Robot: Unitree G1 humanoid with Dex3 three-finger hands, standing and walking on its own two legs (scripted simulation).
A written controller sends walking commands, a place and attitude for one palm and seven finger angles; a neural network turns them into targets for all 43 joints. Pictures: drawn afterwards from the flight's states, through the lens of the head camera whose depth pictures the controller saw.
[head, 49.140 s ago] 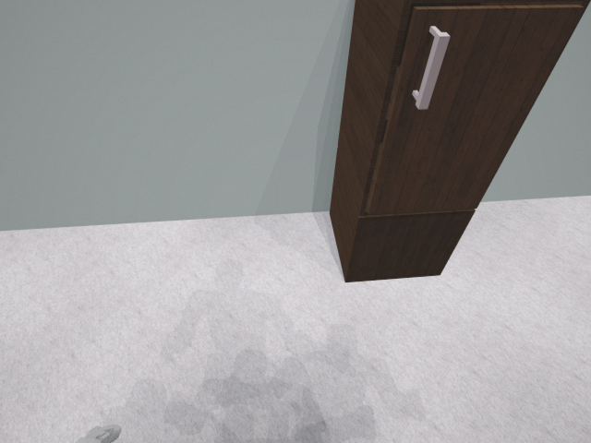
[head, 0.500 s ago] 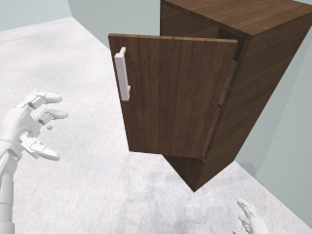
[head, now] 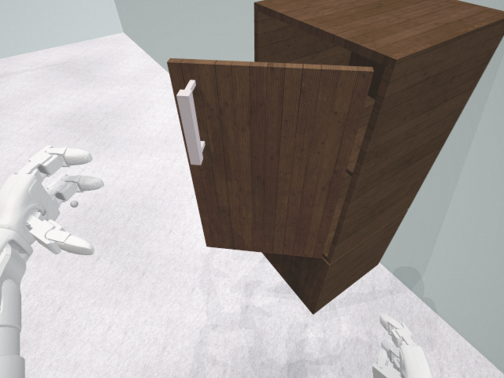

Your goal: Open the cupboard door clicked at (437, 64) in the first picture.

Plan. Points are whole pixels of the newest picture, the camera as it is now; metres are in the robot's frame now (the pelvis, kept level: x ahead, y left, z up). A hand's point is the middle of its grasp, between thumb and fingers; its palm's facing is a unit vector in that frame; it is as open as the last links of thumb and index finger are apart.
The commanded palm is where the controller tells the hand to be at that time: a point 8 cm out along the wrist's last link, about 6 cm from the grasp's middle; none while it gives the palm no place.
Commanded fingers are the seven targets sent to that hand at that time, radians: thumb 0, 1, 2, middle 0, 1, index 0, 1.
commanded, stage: move the hooked fingers beside the handle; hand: left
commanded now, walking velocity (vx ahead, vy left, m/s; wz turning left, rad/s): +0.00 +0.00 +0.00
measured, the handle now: (194, 124) +0.53 +0.17 +0.14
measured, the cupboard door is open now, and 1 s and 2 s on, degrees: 48 48 48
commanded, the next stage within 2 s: none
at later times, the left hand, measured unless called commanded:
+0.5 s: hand (110, 173) +0.37 +0.26 +0.16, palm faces +0.04 -1.00 -0.03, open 13.9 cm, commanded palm +0.34 +0.31 +0.16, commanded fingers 0.00 -0.50 0.30 -0.30 -1.20 -0.30 -1.20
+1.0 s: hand (128, 154) +0.42 +0.26 +0.15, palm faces -0.01 -1.00 -0.02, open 14.0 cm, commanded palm +0.40 +0.30 +0.15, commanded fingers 0.00 -0.50 0.30 -0.30 -1.20 -0.30 -1.20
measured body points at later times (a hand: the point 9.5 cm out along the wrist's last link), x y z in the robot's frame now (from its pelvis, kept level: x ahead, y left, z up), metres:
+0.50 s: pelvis +0.00 -0.02 +0.00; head +0.01 -0.03 +0.45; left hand +0.36 +0.31 +0.16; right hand +0.12 -0.28 -0.10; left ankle +0.00 +0.06 -0.74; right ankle -0.01 -0.09 -0.74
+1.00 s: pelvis +0.01 +0.00 +0.00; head +0.04 +0.00 +0.44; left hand +0.42 +0.31 +0.15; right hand +0.10 -0.26 -0.10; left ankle +0.00 +0.06 -0.74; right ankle -0.01 -0.09 -0.74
